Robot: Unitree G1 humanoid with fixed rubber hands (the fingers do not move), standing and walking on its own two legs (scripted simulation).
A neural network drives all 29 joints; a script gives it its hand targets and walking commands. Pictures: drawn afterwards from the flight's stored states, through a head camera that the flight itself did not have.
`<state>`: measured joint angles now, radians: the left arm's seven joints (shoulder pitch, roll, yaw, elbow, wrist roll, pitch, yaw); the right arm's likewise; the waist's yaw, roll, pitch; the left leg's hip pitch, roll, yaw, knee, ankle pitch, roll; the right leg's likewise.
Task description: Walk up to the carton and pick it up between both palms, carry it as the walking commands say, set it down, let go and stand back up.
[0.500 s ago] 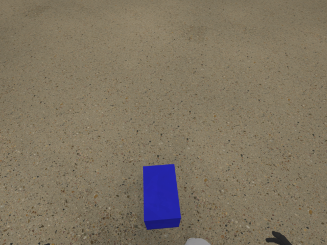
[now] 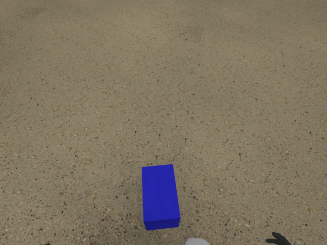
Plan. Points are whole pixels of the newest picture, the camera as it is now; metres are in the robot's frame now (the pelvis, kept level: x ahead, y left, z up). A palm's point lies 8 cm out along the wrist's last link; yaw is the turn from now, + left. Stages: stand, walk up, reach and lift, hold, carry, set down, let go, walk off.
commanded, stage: walk up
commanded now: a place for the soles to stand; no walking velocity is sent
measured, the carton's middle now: (160, 196) +0.44 +0.02 -0.65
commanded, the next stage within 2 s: none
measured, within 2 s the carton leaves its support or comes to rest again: neither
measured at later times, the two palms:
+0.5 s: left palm out of the picture +0.09 +0.31 -0.09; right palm out of the picture +0.07 -0.32 -0.11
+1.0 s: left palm out of the picture +0.07 +0.28 -0.09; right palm out of the picture +0.04 -0.34 -0.11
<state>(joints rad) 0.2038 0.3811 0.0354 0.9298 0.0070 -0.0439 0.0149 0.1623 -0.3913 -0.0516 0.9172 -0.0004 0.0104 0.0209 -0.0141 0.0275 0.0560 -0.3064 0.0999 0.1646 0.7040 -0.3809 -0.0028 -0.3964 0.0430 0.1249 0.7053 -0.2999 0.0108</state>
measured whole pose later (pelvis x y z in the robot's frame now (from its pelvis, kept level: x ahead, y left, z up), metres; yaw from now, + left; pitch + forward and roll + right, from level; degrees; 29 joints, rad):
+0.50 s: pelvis +0.00 -0.01 +0.00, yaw -1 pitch +0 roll +1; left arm 0.20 0.38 0.04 0.93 0.01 -0.05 0.02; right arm 0.18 -0.40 -0.05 0.92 0.00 0.01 0.02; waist -0.02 0.03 0.04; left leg -0.30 0.09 0.16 0.70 -0.38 0.00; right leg -0.41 0.05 0.12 0.72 -0.30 0.01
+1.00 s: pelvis -0.03 -0.03 +0.00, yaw -2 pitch -2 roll +3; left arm 0.19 0.38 0.04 0.93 0.01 0.00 0.01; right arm 0.19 -0.40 -0.05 0.92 0.00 0.01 0.01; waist -0.02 0.00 0.05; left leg -0.30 0.08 0.13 0.70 -0.38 0.00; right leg -0.42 0.06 0.12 0.73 -0.26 -0.03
